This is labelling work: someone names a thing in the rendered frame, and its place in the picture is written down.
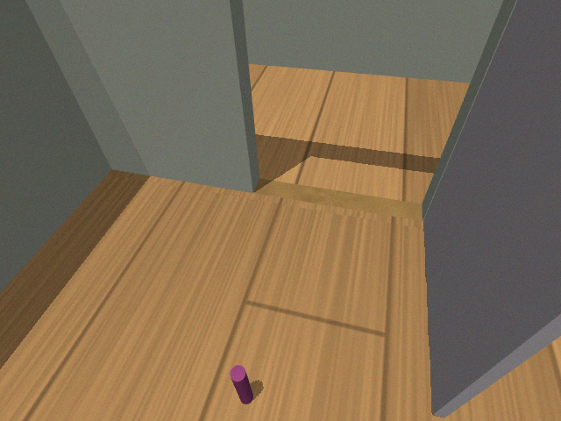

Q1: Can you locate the can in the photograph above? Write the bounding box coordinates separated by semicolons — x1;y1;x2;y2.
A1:
231;365;253;404

